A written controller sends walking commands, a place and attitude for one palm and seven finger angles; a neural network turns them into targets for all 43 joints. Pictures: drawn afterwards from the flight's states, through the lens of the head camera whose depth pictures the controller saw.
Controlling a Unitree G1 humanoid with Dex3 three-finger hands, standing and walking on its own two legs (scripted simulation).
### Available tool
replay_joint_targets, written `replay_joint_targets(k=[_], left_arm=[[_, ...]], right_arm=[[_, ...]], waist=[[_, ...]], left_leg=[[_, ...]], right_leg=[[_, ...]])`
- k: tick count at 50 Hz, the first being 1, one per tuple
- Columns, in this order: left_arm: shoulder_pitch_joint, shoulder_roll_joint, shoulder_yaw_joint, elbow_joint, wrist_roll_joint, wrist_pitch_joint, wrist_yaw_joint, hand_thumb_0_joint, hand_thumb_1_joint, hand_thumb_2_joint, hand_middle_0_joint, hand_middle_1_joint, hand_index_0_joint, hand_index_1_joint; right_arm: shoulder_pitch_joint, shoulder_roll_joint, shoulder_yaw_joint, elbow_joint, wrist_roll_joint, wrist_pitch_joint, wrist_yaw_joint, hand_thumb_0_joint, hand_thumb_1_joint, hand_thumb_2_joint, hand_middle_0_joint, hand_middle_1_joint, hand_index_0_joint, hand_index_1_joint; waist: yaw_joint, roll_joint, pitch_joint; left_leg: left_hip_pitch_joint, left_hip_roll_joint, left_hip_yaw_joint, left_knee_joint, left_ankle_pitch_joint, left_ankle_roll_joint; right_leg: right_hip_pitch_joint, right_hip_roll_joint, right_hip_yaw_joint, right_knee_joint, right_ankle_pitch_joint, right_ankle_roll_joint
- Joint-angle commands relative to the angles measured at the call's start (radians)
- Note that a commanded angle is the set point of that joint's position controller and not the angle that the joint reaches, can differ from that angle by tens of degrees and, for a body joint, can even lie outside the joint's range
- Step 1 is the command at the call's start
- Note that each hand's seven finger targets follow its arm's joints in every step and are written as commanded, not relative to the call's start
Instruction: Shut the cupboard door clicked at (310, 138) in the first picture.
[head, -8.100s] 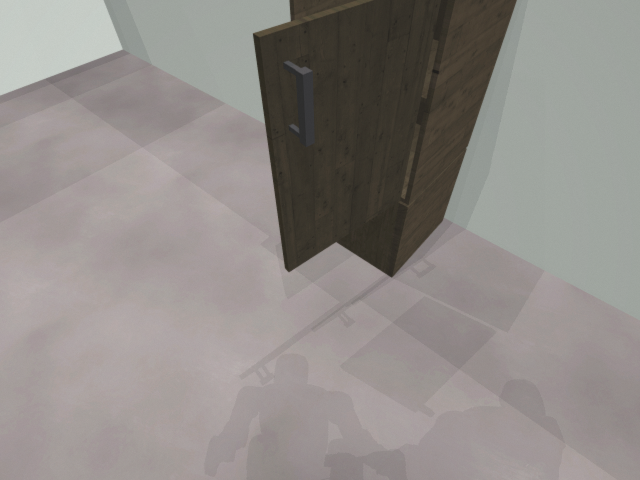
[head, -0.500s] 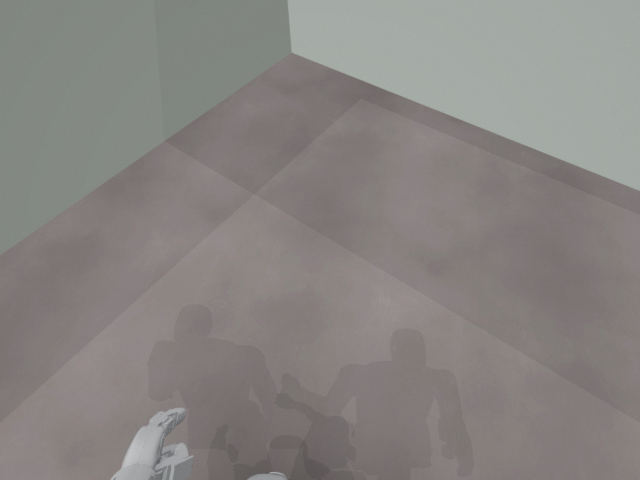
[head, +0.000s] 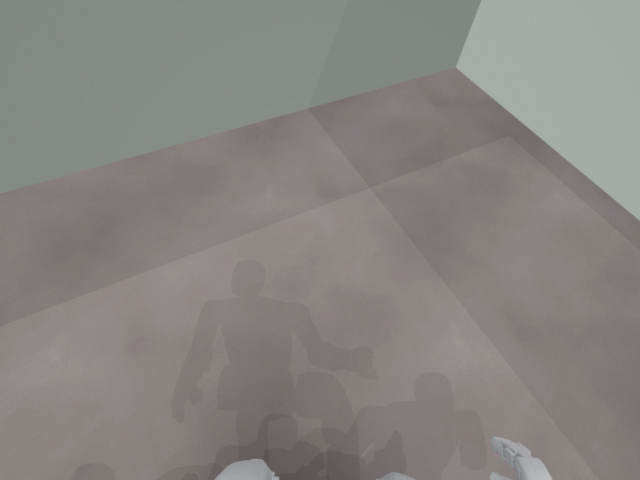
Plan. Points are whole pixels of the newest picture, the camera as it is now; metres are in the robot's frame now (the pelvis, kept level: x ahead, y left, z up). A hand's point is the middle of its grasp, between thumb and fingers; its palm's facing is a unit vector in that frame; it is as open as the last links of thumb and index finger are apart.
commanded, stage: walk to a spot facing it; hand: left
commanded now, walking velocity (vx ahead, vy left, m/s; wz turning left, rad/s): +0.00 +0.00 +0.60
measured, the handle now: out of the picture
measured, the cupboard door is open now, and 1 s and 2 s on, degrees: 80 80 80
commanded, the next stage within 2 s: none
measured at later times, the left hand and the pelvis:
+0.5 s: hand out of the picture +0.09 +0.19 -0.14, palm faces +0.24 -0.93 -0.27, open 7.4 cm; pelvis +0.01 -0.03 +0.01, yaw +15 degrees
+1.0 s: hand out of the picture -0.11 +0.20 -0.18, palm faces +0.60 -0.76 -0.23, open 7.4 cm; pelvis +0.01 +0.02 +0.00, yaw +35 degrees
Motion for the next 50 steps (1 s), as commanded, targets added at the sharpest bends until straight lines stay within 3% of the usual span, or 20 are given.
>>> replay_joint_targets(k=[1,5,15,18,21,22,23,24,25,27,30,36,40,42,44,45,46,47,48,50], left_arm=[[-0.114,0.068,0.018,-0.128,0.005,-0.022,0.003,0.000,0.900,0.900,-0.200,-0.300,-0.200,-0.300],[-0.048,0.069,0.022,-0.094,0.011,-0.018,-0.008,0.000,0.900,0.900,-0.200,-0.300,-0.200,-0.300],[-0.157,0.046,0.014,-0.153,0.002,-0.028,0.003,0.000,0.900,0.900,-0.200,-0.300,-0.200,-0.300],[-0.143,0.032,0.011,-0.156,-0.006,-0.033,0.008,0.000,0.900,0.900,-0.200,-0.300,-0.200,-0.300],[-0.045,0.044,0.020,-0.132,-0.012,-0.046,0.014,0.000,0.900,0.900,-0.200,-0.300,-0.200,-0.300],[-0.005,0.083,0.028,-0.122,-0.008,-0.055,0.019,0.000,0.900,0.900,-0.200,-0.300,-0.200,-0.300],[0.010,0.163,0.046,-0.122,0.007,-0.063,0.028,0.000,0.900,0.900,-0.200,-0.300,-0.200,-0.300],[-0.008,0.183,0.039,-0.130,0.011,-0.061,0.029,0.000,0.900,0.900,-0.200,-0.300,-0.200,-0.300],[-0.053,0.153,0.030,-0.143,0.006,-0.058,0.032,0.000,0.900,0.900,-0.200,-0.300,-0.200,-0.300],[-0.128,0.075,0.010,-0.148,-0.003,-0.064,0.030,0.000,0.900,0.900,-0.200,-0.300,-0.200,-0.300],[-0.097,0.065,0.006,-0.140,-0.002,-0.069,0.026,0.000,0.900,0.900,-0.200,-0.300,-0.200,-0.300],[0.017,0.107,0.024,-0.101,0.008,-0.069,0.023,0.000,0.900,0.900,-0.200,-0.300,-0.200,-0.300],[0.059,0.132,0.037,-0.069,0.016,-0.074,0.011,0.000,0.900,0.900,-0.200,-0.300,-0.200,-0.300],[0.059,0.153,0.043,-0.062,0.018,-0.079,0.001,0.000,0.900,0.900,-0.200,-0.300,-0.200,-0.300],[0.018,0.163,0.048,-0.058,0.010,-0.084,-0.009,0.000,0.900,0.900,-0.200,-0.300,-0.200,-0.300],[-0.007,0.144,0.045,-0.064,0.003,-0.085,-0.016,0.000,0.900,0.900,-0.200,-0.300,-0.200,-0.300],[-0.047,0.066,0.029,-0.117,-0.009,-0.081,-0.032,0.000,0.900,0.900,-0.200,-0.300,-0.200,-0.300],[-0.175,0.056,0.013,-0.179,0.004,-0.075,-0.030,0.000,0.900,0.900,-0.200,-0.300,-0.200,-0.300],[-0.219,0.073,0.016,-0.186,0.010,-0.075,-0.026,0.000,0.900,0.900,-0.200,-0.300,-0.200,-0.300],[-0.192,0.066,0.022,-0.141,0.011,-0.073,-0.030,0.000,0.900,0.900,-0.200,-0.300,-0.200,-0.300]], right_arm=[[0.125,-0.209,-0.047,-0.034,-0.012,-0.008,-0.034,0.000,-0.900,-0.900,0.200,0.300,0.200,0.300],[0.093,-0.176,-0.029,-0.043,-0.006,-0.022,-0.035,0.000,-0.900,-0.900,0.200,0.300,0.200,0.300],[0.172,-0.172,-0.044,-0.025,-0.015,-0.014,-0.031,0.000,-0.900,-0.900,0.200,0.300,0.200,0.300],[0.158,-0.169,-0.052,-0.031,-0.018,-0.006,-0.031,0.000,-0.900,-0.900,0.200,0.300,0.200,0.300],[0.115,-0.151,-0.054,-0.041,-0.008,-0.001,-0.030,0.000,-0.900,-0.900,0.200,0.300,0.200,0.300],[0.117,-0.117,-0.051,-0.043,0.001,-0.002,-0.025,0.000,-0.900,-0.900,0.200,0.300,0.200,0.300],[0.133,-0.060,-0.044,-0.051,0.010,-0.006,-0.020,0.000,-0.900,-0.900,0.200,0.300,0.200,0.300],[0.120,-0.085,-0.049,-0.061,0.000,-0.005,-0.020,0.000,-0.900,-0.900,0.200,0.300,0.200,0.300],[0.136,-0.098,-0.053,-0.054,-0.005,0.002,-0.014,0.000,-0.900,-0.900,0.200,0.300,0.200,0.300],[0.151,-0.081,-0.049,0.000,-0.009,0.026,-0.007,0.000,-0.900,-0.900,0.200,0.300,0.200,0.300],[0.132,-0.056,-0.037,0.004,-0.003,0.034,0.005,0.000,-0.900,-0.900,0.200,0.300,0.200,0.300],[0.021,-0.032,-0.018,-0.016,-0.002,0.030,0.010,0.000,-0.900,-0.900,0.200,0.300,0.200,0.300],[-0.027,-0.023,-0.008,-0.041,-0.002,0.014,0.020,0.000,-0.900,-0.900,0.200,0.300,0.200,0.300],[-0.028,-0.034,-0.007,-0.047,-0.003,0.000,0.024,0.000,-0.900,-0.900,0.200,0.300,0.200,0.300],[0.068,-0.059,-0.014,-0.028,-0.009,-0.015,0.020,0.000,-0.900,-0.900,0.200,0.300,0.200,0.300],[0.175,-0.108,-0.030,0.002,-0.011,-0.024,0.017,0.000,-0.900,-0.900,0.200,0.300,0.200,0.300],[0.291,-0.246,-0.065,0.024,-0.023,-0.035,0.005,0.000,-0.900,-0.900,0.200,0.300,0.200,0.300],[0.387,-0.291,-0.072,0.054,-0.016,-0.034,-0.010,0.000,-0.900,-0.900,0.200,0.300,0.200,0.300],[0.376,-0.264,-0.060,0.059,-0.015,-0.036,-0.016,0.000,-0.900,-0.900,0.200,0.300,0.200,0.300],[0.244,-0.187,-0.038,0.010,-0.012,-0.052,-0.028,0.000,-0.900,-0.900,0.200,0.300,0.200,0.300]], waist=[[-0.083,0.242,-0.184],[-0.030,0.174,-0.162],[-0.064,0.201,-0.169],[-0.057,0.222,-0.194],[-0.004,0.198,-0.219],[0.014,0.105,-0.239],[0.023,-0.168,-0.247],[0.020,-0.210,-0.211],[-0.006,-0.091,-0.175],[-0.056,-0.129,-0.124],[-0.050,-0.120,-0.124],[0.006,-0.131,-0.138],[0.034,-0.181,-0.141],[0.025,-0.158,-0.134],[-0.041,-0.088,-0.165],[-0.103,0.028,-0.217],[-0.173,0.370,-0.256],[-0.207,0.351,-0.248],[-0.185,0.238,-0.199],[-0.114,0.209,-0.111]], left_leg=[[0.208,0.310,-0.376,-0.313,0.423,0.139],[0.194,0.223,-0.310,-0.345,0.387,0.094],[0.205,0.214,-0.455,-0.314,0.384,0.131],[0.157,0.194,-0.489,-0.275,0.453,0.121],[0.027,0.139,-0.493,-0.212,0.381,0.071],[-0.082,0.083,-0.448,-0.153,0.232,0.021],[-0.273,-0.045,-0.263,0.053,-0.083,-0.058],[-0.284,-0.081,-0.157,0.309,-0.311,-0.089],[-0.251,-0.038,-0.183,0.447,-0.268,-0.086],[-0.270,0.010,-0.157,0.570,-0.147,-0.111],[-0.267,0.025,-0.109,0.542,-0.074,-0.127],[-0.211,0.033,-0.032,0.269,-0.130,-0.128],[-0.144,0.029,0.019,0.113,-0.146,-0.102],[-0.084,0.023,0.048,0.031,-0.148,-0.084],[0.123,-0.008,0.083,-0.142,-0.055,-0.061],[0.341,0.021,0.011,-0.248,0.003,-0.025],[0.548,0.323,-0.434,-0.322,0.081,0.109],[0.573,0.429,-0.579,-0.347,0.272,0.199],[0.516,0.428,-0.534,-0.354,0.254,0.213],[0.320,0.335,-0.453,-0.403,0.120,0.155]], right_leg=[[-0.251,0.018,0.163,0.253,0.070,0.020],[-0.226,0.046,0.165,0.212,0.204,0.031],[-0.173,0.101,0.174,-0.039,0.148,0.034],[-0.042,0.143,0.159,-0.207,0.123,0.016],[0.202,0.159,0.150,-0.479,0.298,0.001],[0.352,0.084,0.209,-0.608,0.363,-0.017],[0.487,-0.173,0.449,-0.685,0.404,-0.103],[0.358,-0.346,0.548,-0.682,0.554,-0.212],[0.262,-0.331,0.450,-0.666,0.581,-0.243],[0.248,-0.184,0.279,-0.625,0.722,-0.187],[0.278,-0.145,0.139,-0.608,0.814,-0.146],[0.369,-0.184,0.076,-0.558,0.920,-0.157],[0.367,-0.226,0.081,-0.577,0.709,-0.153],[0.331,-0.252,0.079,-0.573,0.597,-0.153],[0.230,-0.225,0.007,-0.454,0.561,-0.111],[0.089,-0.178,-0.057,-0.235,0.551,-0.061],[-0.264,-0.003,-0.104,0.090,0.048,0.016],[-0.435,0.038,0.036,0.242,-0.077,0.010],[-0.461,0.000,0.118,0.291,-0.018,-0.003],[-0.400,-0.018,0.152,0.294,0.130,0.006]])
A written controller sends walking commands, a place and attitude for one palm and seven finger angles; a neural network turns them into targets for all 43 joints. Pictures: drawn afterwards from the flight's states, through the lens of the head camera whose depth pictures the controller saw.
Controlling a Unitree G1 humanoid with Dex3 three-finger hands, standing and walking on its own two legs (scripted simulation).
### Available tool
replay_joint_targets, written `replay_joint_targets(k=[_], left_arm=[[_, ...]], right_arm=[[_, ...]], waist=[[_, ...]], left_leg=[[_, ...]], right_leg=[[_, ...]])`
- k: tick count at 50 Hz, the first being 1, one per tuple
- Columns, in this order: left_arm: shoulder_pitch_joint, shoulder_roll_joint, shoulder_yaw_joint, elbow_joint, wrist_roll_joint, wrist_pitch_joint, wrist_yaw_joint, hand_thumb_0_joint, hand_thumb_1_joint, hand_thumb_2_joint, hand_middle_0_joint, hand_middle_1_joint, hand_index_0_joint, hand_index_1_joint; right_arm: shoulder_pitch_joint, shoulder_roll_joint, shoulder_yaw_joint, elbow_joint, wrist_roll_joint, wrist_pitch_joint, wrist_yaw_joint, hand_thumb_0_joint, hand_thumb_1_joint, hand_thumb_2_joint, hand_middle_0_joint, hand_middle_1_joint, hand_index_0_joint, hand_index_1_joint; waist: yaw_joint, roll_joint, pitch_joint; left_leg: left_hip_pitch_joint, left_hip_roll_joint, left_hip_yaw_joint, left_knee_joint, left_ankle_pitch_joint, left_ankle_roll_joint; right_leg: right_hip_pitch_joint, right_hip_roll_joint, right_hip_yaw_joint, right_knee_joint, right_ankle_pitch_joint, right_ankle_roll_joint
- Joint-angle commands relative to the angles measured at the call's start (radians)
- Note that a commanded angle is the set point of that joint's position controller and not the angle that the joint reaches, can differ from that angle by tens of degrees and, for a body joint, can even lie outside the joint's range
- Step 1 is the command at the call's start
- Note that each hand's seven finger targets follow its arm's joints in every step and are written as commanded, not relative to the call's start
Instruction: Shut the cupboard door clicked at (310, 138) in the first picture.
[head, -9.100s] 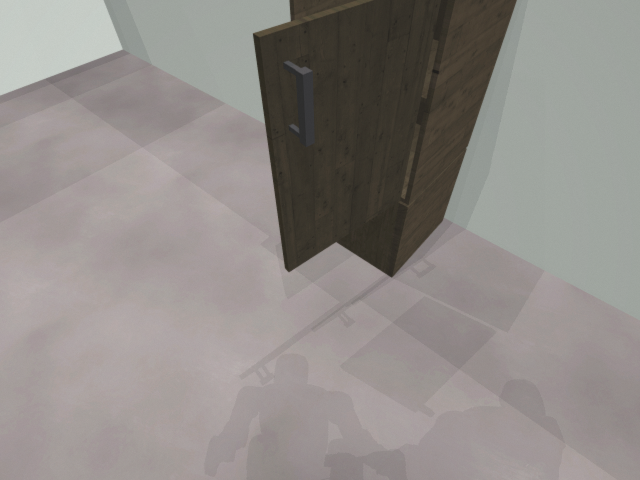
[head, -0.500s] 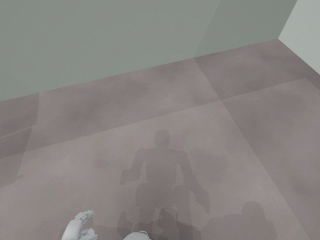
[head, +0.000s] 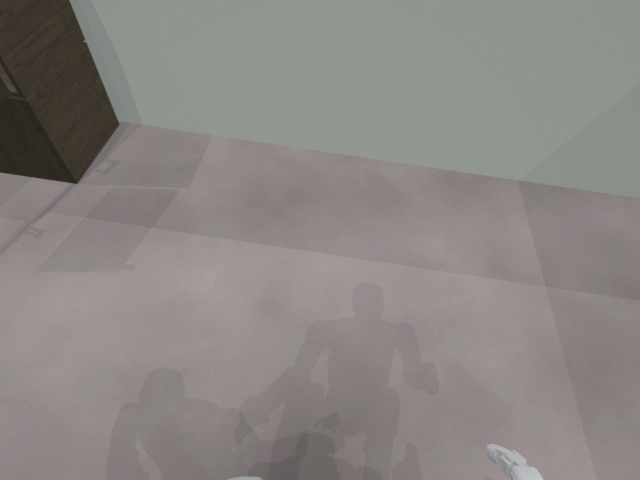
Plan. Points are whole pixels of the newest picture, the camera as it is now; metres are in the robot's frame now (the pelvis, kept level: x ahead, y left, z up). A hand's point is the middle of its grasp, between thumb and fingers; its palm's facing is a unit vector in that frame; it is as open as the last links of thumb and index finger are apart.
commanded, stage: walk to a spot facing it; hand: left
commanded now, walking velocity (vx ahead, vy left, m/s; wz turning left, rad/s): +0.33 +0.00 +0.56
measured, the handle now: out of the picture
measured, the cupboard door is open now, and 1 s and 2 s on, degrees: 80 80 80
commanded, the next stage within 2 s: turn to face it in 1.82 s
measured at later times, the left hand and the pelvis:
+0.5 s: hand (216, 332) +0.33 +0.19 -0.14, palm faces +0.10 -0.98 -0.18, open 7.4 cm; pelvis +0.19 -0.01 +0.00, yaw +12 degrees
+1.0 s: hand (204, 403) +0.23 +0.19 -0.17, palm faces +0.50 -0.85 -0.15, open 7.3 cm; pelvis +0.39 +0.08 +0.00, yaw +26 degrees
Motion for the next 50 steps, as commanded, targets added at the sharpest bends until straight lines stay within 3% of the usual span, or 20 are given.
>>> replay_joint_targets(k=[1,2,5,14,19,21,23,24,25,26,28,29,32,38,44,45,47,48,49,50], left_arm=[[-0.187,0.059,0.010,-0.152,0.007,-0.051,-0.013,0.000,0.900,0.900,-0.200,-0.300,-0.200,-0.300],[-0.150,0.054,0.008,-0.133,0.010,-0.045,-0.018,0.000,0.900,0.900,-0.200,-0.300,-0.200,-0.300],[-0.110,0.049,0.004,-0.114,0.008,-0.048,-0.019,0.000,0.900,0.900,-0.200,-0.300,-0.200,-0.300],[-0.313,0.014,-0.016,-0.186,-0.002,-0.061,-0.021,0.000,0.900,0.900,-0.200,-0.300,-0.200,-0.300],[-0.392,-0.006,-0.024,-0.218,-0.010,-0.077,-0.021,0.000,0.900,0.900,-0.200,-0.300,-0.200,-0.300],[-0.339,0.000,-0.019,-0.208,-0.010,-0.082,-0.018,0.000,0.900,0.900,-0.200,-0.300,-0.200,-0.300],[-0.112,0.032,-0.004,-0.137,-0.008,-0.095,-0.010,0.000,0.900,0.900,-0.200,-0.300,-0.200,-0.300],[0.055,0.083,0.013,-0.084,-0.003,-0.106,-0.001,0.000,0.900,0.900,-0.200,-0.300,-0.200,-0.300],[0.179,0.177,0.038,-0.047,0.008,-0.106,0.016,0.000,0.900,0.900,-0.200,-0.300,-0.200,-0.300],[0.188,0.178,0.032,-0.042,-0.007,-0.103,0.016,0.000,0.900,0.900,-0.200,-0.300,-0.200,-0.300],[0.016,0.067,0.009,-0.070,-0.004,-0.106,0.021,0.000,0.900,0.900,-0.200,-0.300,-0.200,-0.300],[-0.037,0.030,-0.003,-0.077,-0.006,-0.111,0.022,0.000,0.900,0.900,-0.200,-0.300,-0.200,-0.300],[-0.051,-0.025,-0.018,-0.067,-0.001,-0.128,0.020,0.000,0.900,0.900,-0.200,-0.300,-0.200,-0.300],[0.040,-0.030,-0.021,-0.001,0.003,-0.145,0.020,0.000,0.900,0.900,-0.200,-0.300,-0.200,-0.300],[0.130,0.018,-0.033,0.070,0.004,-0.136,0.024,0.000,0.900,0.900,-0.200,-0.300,-0.200,-0.300],[0.132,0.027,-0.031,0.080,0.007,-0.134,0.024,0.000,0.900,0.900,-0.200,-0.300,-0.200,-0.300],[0.111,0.053,-0.028,0.076,-0.001,-0.133,0.022,0.000,0.900,0.900,-0.200,-0.300,-0.200,-0.300],[0.095,0.058,-0.029,0.073,-0.006,-0.131,0.021,0.000,0.900,0.900,-0.200,-0.300,-0.200,-0.300],[0.112,0.020,-0.032,0.048,-0.013,-0.129,0.010,0.000,0.900,0.900,-0.200,-0.300,-0.200,-0.300],[0.098,-0.023,-0.047,0.012,-0.017,-0.131,0.003,0.000,0.900,0.900,-0.200,-0.300,-0.200,-0.300]], right_arm=[[0.165,-0.182,-0.037,-0.003,-0.002,-0.022,-0.031,0.000,-0.900,-0.900,0.200,0.300,0.200,0.300],[0.155,-0.171,-0.030,-0.001,0.001,-0.033,-0.030,0.000,-0.900,-0.900,0.200,0.300,0.200,0.300],[0.191,-0.156,-0.024,0.015,0.010,-0.052,-0.031,0.000,-0.900,-0.900,0.200,0.300,0.200,0.300],[0.342,-0.118,-0.016,0.087,0.006,-0.060,-0.038,0.000,-0.900,-0.900,0.200,0.300,0.200,0.300],[0.389,-0.110,-0.014,0.123,-0.004,-0.062,-0.047,0.000,-0.900,-0.900,0.200,0.300,0.200,0.300],[0.373,-0.115,-0.014,0.134,-0.004,-0.062,-0.050,0.000,-0.900,-0.900,0.200,0.300,0.200,0.300],[0.334,-0.120,-0.020,0.138,0.005,-0.062,-0.050,0.000,-0.900,-0.900,0.200,0.300,0.200,0.300],[0.324,-0.105,-0.019,0.132,0.016,-0.068,-0.042,0.000,-0.900,-0.900,0.200,0.300,0.200,0.300],[0.375,-0.043,-0.011,0.110,0.029,-0.072,-0.039,0.000,-0.900,-0.900,0.200,0.300,0.200,0.300],[0.354,-0.053,-0.013,0.099,0.025,-0.066,-0.038,0.000,-0.900,-0.900,0.200,0.300,0.200,0.300],[0.241,-0.022,-0.015,0.091,0.012,-0.054,-0.024,0.000,-0.900,-0.900,0.200,0.300,0.200,0.300],[0.233,-0.002,-0.012,0.095,0.007,-0.040,-0.020,0.000,-0.900,-0.900,0.200,0.300,0.200,0.300],[0.261,0.037,-0.006,0.114,-0.002,-0.011,-0.007,0.000,-0.900,-0.900,0.200,0.300,0.200,0.300],[0.105,0.061,-0.002,0.067,-0.004,-0.002,0.013,0.000,-0.900,-0.900,0.200,0.300,0.200,0.300],[-0.074,0.043,0.013,0.022,-0.001,-0.020,0.026,0.000,-0.900,-0.900,0.200,0.300,0.200,0.300],[-0.063,0.036,0.010,0.022,-0.001,-0.025,0.024,0.000,-0.900,-0.900,0.200,0.300,0.200,0.300],[0.055,0.006,0.004,0.060,-0.008,-0.035,0.013,0.000,-0.900,-0.900,0.200,0.300,0.200,0.300],[0.185,-0.038,-0.010,0.095,-0.013,-0.040,0.006,0.000,-0.900,-0.900,0.200,0.300,0.200,0.300],[0.325,-0.153,-0.037,0.121,-0.021,-0.045,-0.007,0.000,-0.900,-0.900,0.200,0.300,0.200,0.300],[0.428,-0.237,-0.056,0.138,-0.015,-0.044,-0.021,0.000,-0.900,-0.900,0.200,0.300,0.200,0.300]], waist=[[-0.083,0.196,-0.028],[-0.058,0.183,-0.010],[-0.038,0.183,-0.067],[-0.087,0.163,-0.004],[-0.105,0.194,-0.005],[-0.071,0.197,-0.021],[0.036,0.129,-0.112],[0.103,0.052,-0.207],[0.127,-0.212,-0.343],[0.107,-0.177,-0.335],[0.050,-0.076,-0.094],[0.003,-0.051,-0.066],[-0.045,-0.077,-0.079],[-0.036,-0.045,-0.044],[0.013,-0.073,-0.005],[0.003,-0.067,-0.015],[-0.066,-0.058,-0.066],[-0.131,-0.010,-0.144],[-0.185,0.174,-0.279],[-0.199,0.354,-0.358]], left_leg=[[0.213,0.302,-0.425,-0.416,0.176,0.102],[0.202,0.263,-0.376,-0.425,0.235,0.080],[0.284,0.222,-0.301,-0.407,0.436,0.078],[0.353,0.228,-0.332,-0.416,0.552,0.111],[0.350,0.228,-0.341,-0.361,0.684,0.102],[0.298,0.223,-0.340,-0.315,0.769,0.094],[0.198,0.173,-0.312,-0.094,0.847,0.050],[0.007,0.118,-0.275,0.103,0.694,0.015],[-0.234,-0.059,-0.183,0.436,-0.006,-0.041],[-0.269,-0.030,-0.182,0.641,-0.217,-0.035],[-0.330,0.075,-0.188,0.708,-0.042,-0.035],[-0.304,0.105,-0.191,0.685,0.013,-0.043],[-0.259,0.119,-0.153,0.581,0.084,-0.068],[-0.326,0.120,-0.083,0.302,0.161,-0.089],[-0.277,0.069,-0.017,0.046,0.134,-0.056],[-0.230,0.056,-0.006,0.007,0.101,-0.046],[-0.007,-0.020,0.062,-0.097,0.122,-0.021],[0.218,-0.014,0.044,-0.164,0.168,-0.002],[0.496,0.191,-0.217,-0.167,0.241,0.068],[0.663,0.399,-0.554,-0.228,0.464,0.173]], right_leg=[[-0.373,-0.008,0.138,0.203,0.167,0.013],[-0.358,0.004,0.131,0.192,0.224,0.019],[-0.359,0.025,0.116,0.149,0.288,0.033],[-0.449,0.040,0.106,-0.082,0.370,0.041],[-0.303,0.083,0.086,-0.307,0.334,-0.006],[-0.143,0.115,0.073,-0.390,0.298,-0.031],[0.207,0.154,0.052,-0.507,0.379,-0.053],[0.514,0.060,0.148,-0.523,0.426,-0.089],[0.757,-0.255,0.539,-0.591,0.511,-0.200],[0.654,-0.352,0.657,-0.701,0.475,-0.243],[0.340,-0.276,0.512,-0.787,0.288,-0.200],[0.236,-0.248,0.391,-0.801,0.290,-0.174],[0.160,-0.178,0.159,-0.821,0.444,-0.136],[0.250,-0.153,0.013,-0.833,0.630,-0.153],[0.376,-0.180,-0.003,-0.798,0.764,-0.150],[0.385,-0.189,-0.006,-0.763,0.800,-0.150],[0.335,-0.150,-0.074,-0.603,0.983,-0.127],[0.239,-0.127,-0.095,-0.409,0.959,-0.100],[0.007,-0.035,-0.126,-0.143,0.627,-0.051],[-0.230,0.089,-0.066,0.153,-0.004,-0.028]])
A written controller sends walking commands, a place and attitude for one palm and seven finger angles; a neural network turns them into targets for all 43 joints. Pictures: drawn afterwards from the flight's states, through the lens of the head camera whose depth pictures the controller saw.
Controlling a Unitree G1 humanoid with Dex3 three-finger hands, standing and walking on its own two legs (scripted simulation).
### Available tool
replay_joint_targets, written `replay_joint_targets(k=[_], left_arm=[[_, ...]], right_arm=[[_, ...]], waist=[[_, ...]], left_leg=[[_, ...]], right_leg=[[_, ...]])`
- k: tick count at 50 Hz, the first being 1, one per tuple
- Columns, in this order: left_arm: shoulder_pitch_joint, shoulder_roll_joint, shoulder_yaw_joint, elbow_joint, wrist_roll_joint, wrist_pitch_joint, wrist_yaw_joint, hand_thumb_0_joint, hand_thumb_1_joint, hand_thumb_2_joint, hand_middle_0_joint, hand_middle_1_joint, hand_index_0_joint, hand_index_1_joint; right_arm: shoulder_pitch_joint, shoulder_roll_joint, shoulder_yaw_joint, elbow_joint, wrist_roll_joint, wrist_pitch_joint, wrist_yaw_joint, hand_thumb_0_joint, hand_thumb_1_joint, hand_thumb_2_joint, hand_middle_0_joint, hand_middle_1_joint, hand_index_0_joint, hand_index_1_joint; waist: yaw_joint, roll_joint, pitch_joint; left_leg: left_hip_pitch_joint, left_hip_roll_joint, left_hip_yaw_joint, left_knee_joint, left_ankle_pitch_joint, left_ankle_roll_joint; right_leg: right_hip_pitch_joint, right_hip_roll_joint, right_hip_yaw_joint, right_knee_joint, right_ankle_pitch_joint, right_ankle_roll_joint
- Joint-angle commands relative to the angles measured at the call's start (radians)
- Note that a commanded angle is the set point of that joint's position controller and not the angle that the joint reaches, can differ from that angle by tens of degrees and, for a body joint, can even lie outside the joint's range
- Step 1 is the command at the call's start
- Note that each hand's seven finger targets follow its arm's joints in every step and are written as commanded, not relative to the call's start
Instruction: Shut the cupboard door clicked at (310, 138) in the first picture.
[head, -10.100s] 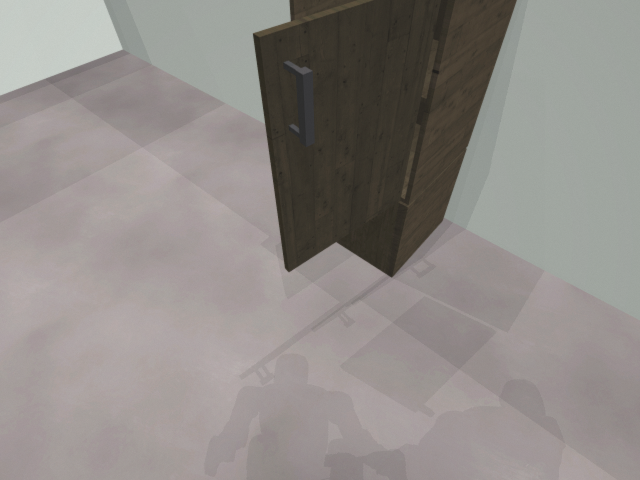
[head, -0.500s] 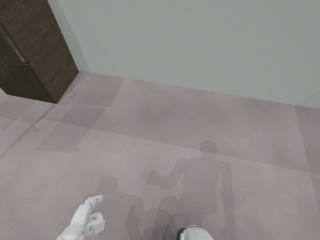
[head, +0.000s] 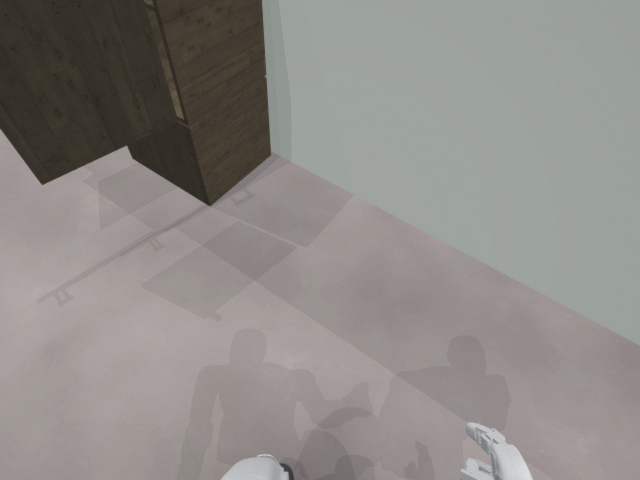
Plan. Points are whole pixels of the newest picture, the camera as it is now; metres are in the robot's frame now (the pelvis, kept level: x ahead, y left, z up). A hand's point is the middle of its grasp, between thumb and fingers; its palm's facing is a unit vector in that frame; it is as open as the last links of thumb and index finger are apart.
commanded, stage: walk to a spot facing it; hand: left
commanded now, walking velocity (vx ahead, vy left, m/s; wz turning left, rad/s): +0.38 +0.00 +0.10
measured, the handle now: out of the picture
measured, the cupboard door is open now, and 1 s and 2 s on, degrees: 80 80 80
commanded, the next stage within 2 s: turn to face it in 0.82 s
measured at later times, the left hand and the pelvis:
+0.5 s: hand (227, 327) +0.34 +0.19 -0.14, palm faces -0.08 -0.98 -0.18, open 7.3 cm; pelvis +0.21 +0.01 +0.02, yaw -2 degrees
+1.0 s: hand (259, 295) +0.41 +0.15 -0.16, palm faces +0.13 -0.98 -0.16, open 7.2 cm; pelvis +0.44 -0.02 +0.02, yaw +6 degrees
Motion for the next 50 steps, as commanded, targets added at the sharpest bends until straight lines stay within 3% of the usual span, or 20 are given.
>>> replay_joint_targets(k=[1,5,7,10,14,21,24,26,28,29,30,31,32,33,34,35,37,39,47,50], left_arm=[[-0.128,0.111,0.019,-0.156,-0.010,-0.022,0.003,0.000,0.900,0.900,-0.200,-0.300,-0.200,-0.300],[-0.127,0.060,0.027,-0.106,0.004,0.011,-0.005,0.000,0.900,0.900,-0.200,-0.300,-0.200,-0.300],[-0.083,0.027,0.029,-0.100,0.011,0.030,-0.007,0.000,0.900,0.900,-0.200,-0.300,-0.200,-0.300],[-0.125,0.017,0.039,-0.119,0.012,0.044,-0.009,0.000,0.900,0.900,-0.200,-0.300,-0.200,-0.300],[-0.231,0.023,0.039,-0.152,0.008,0.052,-0.019,0.000,0.900,0.900,-0.200,-0.300,-0.200,-0.300],[-0.435,0.031,0.020,-0.228,0.001,0.041,-0.031,0.000,0.900,0.900,-0.200,-0.300,-0.200,-0.300],[-0.474,0.035,0.013,-0.248,-0.002,0.034,-0.030,0.000,0.900,0.900,-0.200,-0.300,-0.200,-0.300],[-0.414,0.051,0.016,-0.238,-0.002,0.027,-0.024,0.000,0.900,0.900,-0.200,-0.300,-0.200,-0.300],[-0.214,0.084,0.029,-0.180,-0.001,0.014,-0.018,0.000,0.900,0.900,-0.200,-0.300,-0.200,-0.300],[-0.049,0.126,0.048,-0.133,0.003,0.004,-0.012,0.000,0.900,0.900,-0.200,-0.300,-0.200,-0.300],[0.096,0.224,0.075,-0.094,0.008,-0.003,0.003,0.000,0.900,0.900,-0.200,-0.300,-0.200,-0.300],[0.097,0.254,0.077,-0.082,-0.012,0.003,0.007,0.000,0.900,0.900,-0.200,-0.300,-0.200,-0.300],[0.006,0.216,0.071,-0.108,-0.017,0.005,0.013,0.000,0.900,0.900,-0.200,-0.300,-0.200,-0.300],[-0.079,0.159,0.052,-0.124,-0.015,-0.002,0.019,0.000,0.900,0.900,-0.200,-0.300,-0.200,-0.300],[-0.134,0.121,0.039,-0.130,-0.015,-0.005,0.017,0.000,0.900,0.900,-0.200,-0.300,-0.200,-0.300],[-0.173,0.088,0.032,-0.135,-0.013,-0.010,0.018,0.000,0.900,0.900,-0.200,-0.300,-0.200,-0.300],[-0.173,0.053,0.020,-0.124,-0.008,-0.026,0.015,0.000,0.900,0.900,-0.200,-0.300,-0.200,-0.300],[-0.147,0.017,0.028,-0.117,-0.002,-0.037,0.015,0.000,0.900,0.900,-0.200,-0.300,-0.200,-0.300],[-0.077,0.093,0.017,-0.065,-0.001,-0.032,0.016,0.000,0.900,0.900,-0.200,-0.300,-0.200,-0.300],[-0.085,0.149,0.031,-0.068,0.004,-0.022,0.021,0.000,0.900,0.900,-0.200,-0.300,-0.200,-0.300]], right_arm=[[0.486,-0.270,-0.067,0.087,0.006,-0.001,-0.043,0.000,-0.900,-0.900,0.200,0.300,0.200,0.300],[0.306,-0.115,-0.022,0.046,0.008,-0.039,-0.055,0.000,-0.900,-0.900,0.200,0.300,0.200,0.300],[0.304,-0.087,-0.011,0.056,0.011,-0.047,-0.055,0.000,-0.900,-0.900,0.200,0.300,0.200,0.300],[0.351,-0.045,-0.016,0.072,0.012,-0.050,-0.058,0.000,-0.900,-0.900,0.200,0.300,0.200,0.300],[0.407,-0.063,-0.004,0.094,0.011,-0.050,-0.062,0.000,-0.900,-0.900,0.200,0.300,0.200,0.300],[0.549,-0.071,0.010,0.159,-0.002,-0.049,-0.068,0.000,-0.900,-0.900,0.200,0.300,0.200,0.300],[0.582,-0.086,0.011,0.187,-0.006,-0.044,-0.068,0.000,-0.900,-0.900,0.200,0.300,0.200,0.300],[0.581,-0.098,0.011,0.202,-0.005,-0.040,-0.068,0.000,-0.900,-0.900,0.200,0.300,0.200,0.300],[0.541,-0.113,0.006,0.200,0.004,-0.037,-0.068,0.000,-0.900,-0.900,0.200,0.300,0.200,0.300],[0.498,-0.113,0.005,0.184,0.014,-0.040,-0.063,0.000,-0.900,-0.900,0.200,0.300,0.200,0.300],[0.518,-0.064,0.006,0.156,0.031,-0.043,-0.054,0.000,-0.900,-0.900,0.200,0.300,0.200,0.300],[0.505,-0.049,0.004,0.139,0.035,-0.041,-0.057,0.000,-0.900,-0.900,0.200,0.300,0.200,0.300],[0.408,-0.054,-0.001,0.123,0.034,-0.035,-0.051,0.000,-0.900,-0.900,0.200,0.300,0.200,0.300],[0.346,-0.022,-0.004,0.108,0.024,-0.029,-0.042,0.000,-0.900,-0.900,0.200,0.300,0.200,0.300],[0.359,0.014,0.000,0.110,0.019,-0.013,-0.043,0.000,-0.900,-0.900,0.200,0.300,0.200,0.300],[0.398,0.040,0.003,0.129,0.012,0.001,-0.041,0.000,-0.900,-0.900,0.200,0.300,0.200,0.300],[0.448,0.054,0.004,0.148,0.007,0.019,-0.036,0.000,-0.900,-0.900,0.200,0.300,0.200,0.300],[0.415,0.060,-0.003,0.138,0.003,0.027,-0.034,0.000,-0.900,-0.900,0.200,0.300,0.200,0.300],[0.115,0.020,0.005,0.042,0.012,0.018,-0.006,0.000,-0.900,-0.900,0.200,0.300,0.200,0.300],[0.110,-0.014,0.002,0.027,0.009,0.020,-0.008,0.000,-0.900,-0.900,0.200,0.300,0.200,0.300]], waist=[[-0.213,0.181,-0.292],[-0.089,0.073,-0.080],[-0.055,0.127,-0.058],[-0.050,0.133,-0.014],[-0.060,0.106,0.029],[-0.113,0.090,0.072],[-0.120,0.099,0.070],[-0.088,0.119,0.035],[0.004,0.104,-0.060],[0.080,0.081,-0.142],[0.117,-0.140,-0.270],[0.079,-0.151,-0.294],[0.066,-0.051,-0.150],[0.028,-0.014,-0.018],[-0.031,0.016,0.012],[-0.064,-0.001,0.012],[-0.101,-0.055,-0.019],[-0.098,-0.079,-0.031],[-0.041,-0.112,0.012],[-0.063,-0.095,-0.027]], left_leg=[[0.751,0.408,-0.543,-0.205,0.407,0.209],[0.361,0.283,-0.267,-0.303,0.356,0.098],[0.315,0.245,-0.196,-0.351,0.324,0.076],[0.306,0.230,-0.184,-0.408,0.266,0.065],[0.360,0.230,-0.162,-0.425,0.306,0.053],[0.496,0.251,-0.130,-0.386,0.517,0.057],[0.524,0.259,-0.107,-0.347,0.639,0.061],[0.523,0.261,-0.089,-0.251,0.864,0.058],[0.470,0.224,-0.064,-0.035,0.956,0.025],[0.292,0.187,-0.046,0.167,0.807,0.000],[0.005,0.033,0.003,0.498,0.199,-0.041],[-0.137,-0.037,-0.069,0.792,-0.380,-0.053],[-0.185,0.042,-0.158,0.806,-0.308,-0.032],[-0.190,0.085,-0.169,0.749,-0.209,-0.035],[-0.139,0.104,-0.169,0.704,-0.167,-0.045],[-0.092,0.114,-0.164,0.662,-0.127,-0.051],[-0.060,0.114,-0.140,0.570,-0.088,-0.073],[-0.081,0.117,-0.125,0.486,-0.058,-0.089],[-0.162,0.060,-0.032,0.177,-0.023,-0.083],[-0.061,0.008,0.015,0.098,-0.081,-0.060]], right_leg=[[-0.648,0.043,0.209,0.787,-0.061,-0.054],[-0.586,-0.033,0.282,0.766,0.160,-0.035],[-0.572,-0.022,0.272,0.707,0.204,-0.025],[-0.629,-0.019,0.270,0.637,0.294,-0.018],[-0.706,-0.006,0.262,0.535,0.373,-0.023],[-0.713,0.033,0.204,0.276,0.373,-0.067],[-0.629,0.066,0.174,0.176,0.306,-0.102],[-0.493,0.120,0.140,0.122,0.227,-0.131],[-0.228,0.166,0.121,0.030,0.256,-0.156],[0.057,0.110,0.191,-0.005,0.346,-0.183],[0.332,-0.174,0.569,-0.049,0.462,-0.292],[0.324,-0.341,0.814,-0.163,0.572,-0.373],[0.161,-0.307,0.722,-0.230,0.409,-0.346],[-0.024,-0.259,0.615,-0.278,0.400,-0.285],[-0.155,-0.228,0.527,-0.309,0.379,-0.246],[-0.216,-0.191,0.430,-0.333,0.377,-0.214],[-0.237,-0.147,0.302,-0.349,0.454,-0.187],[-0.212,-0.136,0.257,-0.350,0.533,-0.187],[0.007,-0.154,0.124,-0.255,0.939,-0.157],[0.047,-0.193,0.103,-0.125,1.141,-0.147]])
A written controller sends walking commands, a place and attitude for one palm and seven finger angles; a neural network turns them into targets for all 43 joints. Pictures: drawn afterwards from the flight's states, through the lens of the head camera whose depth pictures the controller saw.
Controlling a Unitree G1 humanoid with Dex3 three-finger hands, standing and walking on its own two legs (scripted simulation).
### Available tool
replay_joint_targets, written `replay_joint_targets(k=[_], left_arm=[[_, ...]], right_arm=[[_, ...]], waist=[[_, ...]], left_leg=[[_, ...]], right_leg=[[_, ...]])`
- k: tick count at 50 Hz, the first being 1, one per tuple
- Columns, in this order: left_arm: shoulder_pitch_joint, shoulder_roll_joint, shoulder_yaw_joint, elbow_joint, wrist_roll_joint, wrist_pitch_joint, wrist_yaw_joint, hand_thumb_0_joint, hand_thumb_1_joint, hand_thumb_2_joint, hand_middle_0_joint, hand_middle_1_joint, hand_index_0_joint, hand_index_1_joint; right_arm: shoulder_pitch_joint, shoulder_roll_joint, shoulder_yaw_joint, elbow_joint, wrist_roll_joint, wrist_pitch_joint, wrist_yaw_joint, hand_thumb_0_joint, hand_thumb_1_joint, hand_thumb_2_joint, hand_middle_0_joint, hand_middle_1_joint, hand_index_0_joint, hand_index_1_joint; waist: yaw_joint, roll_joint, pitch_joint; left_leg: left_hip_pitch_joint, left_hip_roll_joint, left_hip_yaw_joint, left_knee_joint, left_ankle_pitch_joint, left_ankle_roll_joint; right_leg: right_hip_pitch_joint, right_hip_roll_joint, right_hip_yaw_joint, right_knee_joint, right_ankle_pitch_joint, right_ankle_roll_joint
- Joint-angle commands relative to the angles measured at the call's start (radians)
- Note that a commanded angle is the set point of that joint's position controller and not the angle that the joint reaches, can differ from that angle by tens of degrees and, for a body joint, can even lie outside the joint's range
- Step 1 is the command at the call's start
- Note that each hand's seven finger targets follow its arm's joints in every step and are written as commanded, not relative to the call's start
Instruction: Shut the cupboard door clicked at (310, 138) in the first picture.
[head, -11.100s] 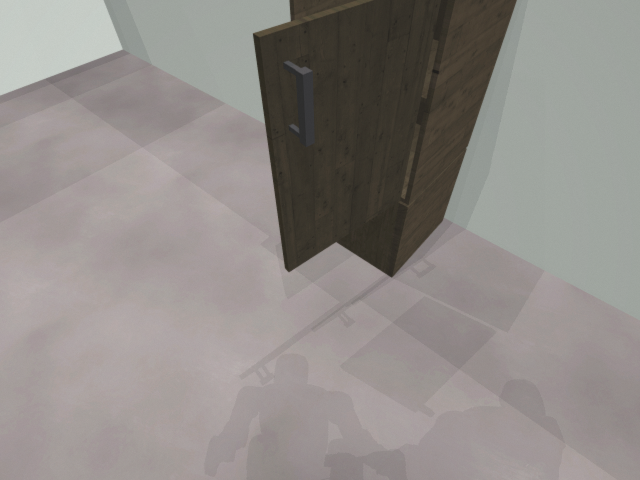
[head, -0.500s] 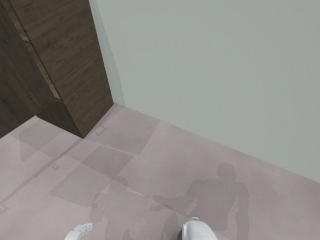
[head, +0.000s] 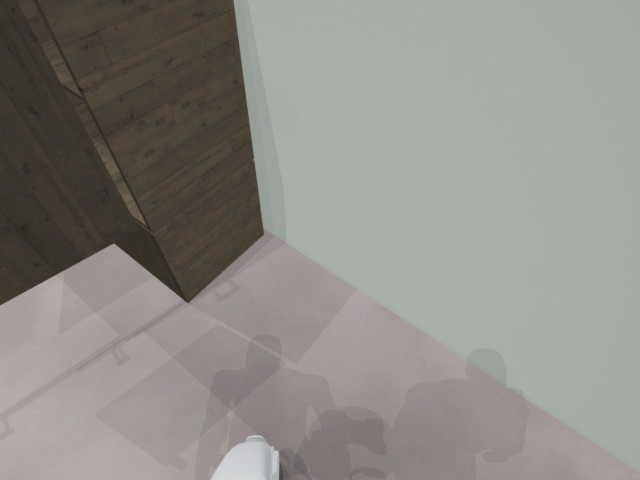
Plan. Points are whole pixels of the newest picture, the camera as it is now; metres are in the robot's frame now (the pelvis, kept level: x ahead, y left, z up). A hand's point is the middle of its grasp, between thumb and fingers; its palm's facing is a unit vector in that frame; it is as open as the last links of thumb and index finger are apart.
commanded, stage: turn to face it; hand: left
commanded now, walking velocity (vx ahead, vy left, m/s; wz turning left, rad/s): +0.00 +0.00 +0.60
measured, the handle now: out of the picture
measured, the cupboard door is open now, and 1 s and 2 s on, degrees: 80 80 80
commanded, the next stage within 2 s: take the last steps up to it in 1.16 s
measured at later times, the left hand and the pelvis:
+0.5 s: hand (164, 422) +0.21 +0.24 -0.16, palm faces +0.23 -0.95 -0.21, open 7.4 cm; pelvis +0.12 +0.03 +0.00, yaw +13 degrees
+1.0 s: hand out of the picture +0.10 +0.17 -0.16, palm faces +0.53 -0.81 -0.25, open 7.4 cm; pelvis +0.15 -0.02 +0.00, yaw +33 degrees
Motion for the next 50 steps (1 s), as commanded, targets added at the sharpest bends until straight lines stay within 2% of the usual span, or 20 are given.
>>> replay_joint_targets(k=[1,2,3,4,5,6,7,8,11,16,23,28,31,32,33,34,35,37,39,50], left_arm=[[0.043,0.185,0.034,-0.034,0.002,0.000,0.012,0.000,0.900,0.900,-0.200,-0.300,-0.200,-0.300],[0.039,0.200,0.037,-0.043,-0.002,0.006,0.012,0.000,0.900,0.900,-0.200,-0.300,-0.200,-0.300],[0.028,0.208,0.038,-0.057,-0.008,0.011,0.010,0.000,0.900,0.900,-0.200,-0.300,-0.200,-0.300],[0.040,0.166,0.036,-0.090,-0.027,0.016,0.003,0.000,0.900,0.900,-0.200,-0.300,-0.200,-0.300],[-0.009,0.125,0.020,-0.135,-0.031,0.020,0.005,0.000,0.900,0.900,-0.200,-0.300,-0.200,-0.300],[-0.045,0.143,0.031,-0.158,-0.021,0.038,0.020,0.000,0.900,0.900,-0.200,-0.300,-0.200,-0.300],[-0.079,0.122,0.034,-0.167,-0.015,0.046,0.022,0.000,0.900,0.900,-0.200,-0.300,-0.200,-0.300],[-0.062,0.107,0.037,-0.153,-0.007,0.057,0.020,0.000,0.900,0.900,-0.200,-0.300,-0.200,-0.300],[0.010,0.094,0.045,-0.127,0.005,0.091,0.010,0.000,0.900,0.900,-0.200,-0.300,-0.200,-0.300],[-0.048,0.107,0.055,-0.178,0.006,0.110,0.012,0.000,0.900,0.900,-0.200,-0.300,-0.200,-0.300],[-0.195,0.124,0.051,-0.264,0.000,0.106,0.016,0.000,0.900,0.900,-0.200,-0.300,-0.200,-0.300],[-0.215,0.131,0.046,-0.296,-0.008,0.098,0.022,0.000,0.900,0.900,-0.200,-0.300,-0.200,-0.300],[-0.142,0.147,0.050,-0.283,-0.014,0.086,0.027,0.000,0.900,0.900,-0.200,-0.300,-0.200,-0.300],[-0.101,0.171,0.055,-0.275,-0.014,0.078,0.031,0.000,0.900,0.900,-0.200,-0.300,-0.200,-0.300],[-0.076,0.233,0.066,-0.267,-0.004,0.070,0.037,0.000,0.900,0.900,-0.200,-0.300,-0.200,-0.300],[-0.056,0.288,0.073,-0.268,0.006,0.069,0.041,0.000,0.900,0.900,-0.200,-0.300,-0.200,-0.300],[-0.062,0.283,0.064,-0.274,0.002,0.072,0.042,0.000,0.900,0.900,-0.200,-0.300,-0.200,-0.300],[-0.152,0.201,0.044,-0.282,-0.006,0.068,0.042,0.000,0.900,0.900,-0.200,-0.300,-0.200,-0.300],[-0.149,0.181,0.036,-0.283,-0.010,0.067,0.035,0.000,0.900,0.900,-0.200,-0.300,-0.200,-0.300],[0.032,0.227,0.052,-0.211,0.010,0.067,0.028,0.000,0.900,0.900,-0.200,-0.300,-0.200,-0.300]], right_arm=[[0.029,-0.025,0.010,-0.056,-0.006,-0.015,0.011,0.000,-0.900,-0.900,0.200,0.300,0.200,0.300],[0.093,-0.056,0.004,-0.041,-0.011,-0.016,0.007,0.000,-0.900,-0.900,0.200,0.300,0.200,0.300],[0.197,-0.108,-0.011,-0.025,-0.017,-0.017,0.003,0.000,-0.900,-0.900,0.200,0.300,0.200,0.300],[0.276,-0.211,-0.036,-0.026,-0.028,-0.024,-0.005,0.000,-0.900,-0.900,0.200,0.300,0.200,0.300],[0.328,-0.282,-0.042,-0.020,-0.008,-0.020,-0.017,0.000,-0.900,-0.900,0.200,0.300,0.200,0.300],[0.279,-0.275,-0.043,-0.025,0.000,-0.014,-0.023,0.000,-0.900,-0.900,0.200,0.300,0.200,0.300],[0.209,-0.244,-0.038,-0.055,-0.002,-0.024,-0.030,0.000,-0.900,-0.900,0.200,0.300,0.200,0.300],[0.154,-0.209,-0.028,-0.074,-0.002,-0.025,-0.037,0.000,-0.900,-0.900,0.200,0.300,0.200,0.300],[0.075,-0.165,-0.013,-0.104,-0.005,-0.028,-0.039,0.000,-0.900,-0.900,0.200,0.300,0.200,0.300],[0.076,-0.184,-0.029,-0.120,-0.005,-0.014,-0.028,0.000,-0.900,-0.900,0.200,0.300,0.200,0.300],[0.139,-0.188,-0.045,-0.116,-0.011,0.003,-0.026,0.000,-0.900,-0.900,0.200,0.300,0.200,0.300],[0.147,-0.198,-0.056,-0.124,-0.014,0.017,-0.028,0.000,-0.900,-0.900,0.200,0.300,0.200,0.300],[0.108,-0.191,-0.057,-0.138,-0.005,0.023,-0.028,0.000,-0.900,-0.900,0.200,0.300,0.200,0.300],[0.096,-0.179,-0.054,-0.144,0.004,0.022,-0.024,0.000,-0.900,-0.900,0.200,0.300,0.200,0.300],[0.104,-0.133,-0.050,-0.151,0.016,0.019,-0.017,0.000,-0.900,-0.900,0.200,0.300,0.200,0.300],[0.083,-0.107,-0.047,-0.175,0.014,0.019,-0.016,0.000,-0.900,-0.900,0.200,0.300,0.200,0.300],[0.093,-0.147,-0.057,-0.173,0.004,0.028,-0.014,0.000,-0.900,-0.900,0.200,0.300,0.200,0.300],[0.101,-0.136,-0.054,-0.127,-0.004,0.056,-0.005,0.000,-0.900,-0.900,0.200,0.300,0.200,0.300],[0.088,-0.122,-0.044,-0.126,-0.004,0.065,0.006,0.000,-0.900,-0.900,0.200,0.300,0.200,0.300],[-0.087,-0.080,-0.009,-0.158,0.001,0.061,0.017,0.000,-0.900,-0.900,0.200,0.300,0.200,0.300]], waist=[[-0.037,-0.113,-0.046],[-0.071,-0.099,-0.093],[-0.125,-0.039,-0.176],[-0.147,0.176,-0.282],[-0.145,0.256,-0.356],[-0.116,0.109,-0.309],[-0.097,0.093,-0.200],[-0.056,0.122,-0.167],[0.005,0.102,-0.131],[0.006,0.081,-0.143],[-0.035,0.115,-0.140],[-0.041,0.166,-0.156],[-0.006,0.152,-0.183],[0.018,0.111,-0.199],[0.023,-0.082,-0.225],[0.039,-0.274,-0.197],[0.024,-0.172,-0.179],[-0.035,-0.158,-0.105],[-0.040,-0.162,-0.083],[0.037,-0.217,-0.073]], left_leg=[[0.125,-0.091,0.085,-0.119,-0.030,0.025],[0.245,-0.114,0.093,-0.191,0.026,0.035],[0.442,-0.074,0.050,-0.248,0.249,0.060],[0.688,0.181,-0.283,-0.234,0.665,0.190],[0.734,0.353,-0.518,-0.260,1.086,0.317],[0.645,0.357,-0.421,-0.290,0.949,0.323],[0.514,0.322,-0.398,-0.347,0.786,0.286],[0.432,0.273,-0.374,-0.379,0.641,0.253],[0.329,0.177,-0.255,-0.410,0.565,0.190],[0.322,0.149,-0.301,-0.436,0.389,0.183],[0.402,0.140,-0.412,-0.398,0.393,0.201],[0.391,0.124,-0.483,-0.340,0.503,0.195],[0.315,0.082,-0.498,-0.280,0.495,0.155],[0.229,0.048,-0.476,-0.236,0.385,0.112],[0.037,-0.036,-0.359,-0.112,0.096,0.043],[-0.096,-0.173,-0.152,0.129,-0.393,-0.037],[-0.048,-0.129,-0.177,0.319,-0.413,-0.031],[-0.059,-0.082,-0.160,0.475,-0.285,-0.053],[-0.070,-0.067,-0.121,0.503,-0.196,-0.063],[0.065,-0.066,-0.002,0.078,-0.229,-0.041]], right_leg=[[0.037,-0.302,0.043,0.139,1.100,-0.048],[0.008,-0.288,0.022,0.264,1.107,-0.024],[-0.091,-0.262,0.004,0.462,0.949,0.013],[-0.371,-0.116,-0.009,0.759,0.300,0.076],[-0.508,-0.041,0.130,0.978,-0.281,0.072],[-0.514,-0.071,0.235,1.025,-0.258,0.061],[-0.556,-0.088,0.240,1.009,-0.189,0.079],[-0.560,-0.107,0.260,0.990,-0.133,0.092],[-0.512,-0.103,0.260,0.906,-0.016,0.111],[-0.535,-0.086,0.263,0.805,0.037,0.132],[-0.545,-0.049,0.273,0.609,-0.024,0.131],[-0.418,0.006,0.267,0.413,-0.086,0.105],[-0.221,0.023,0.262,0.168,0.044,0.088],[-0.073,-0.015,0.284,0.023,0.168,0.079],[0.130,-0.202,0.435,-0.041,0.297,0.029],[0.132,-0.455,0.623,-0.030,0.552,-0.095],[0.002,-0.500,0.547,-0.012,0.661,-0.152],[-0.055,-0.348,0.385,0.001,0.695,-0.114],[-0.062,-0.291,0.255,0.012,0.725,-0.069],[0.007,-0.320,0.153,0.078,0.828,-0.073]])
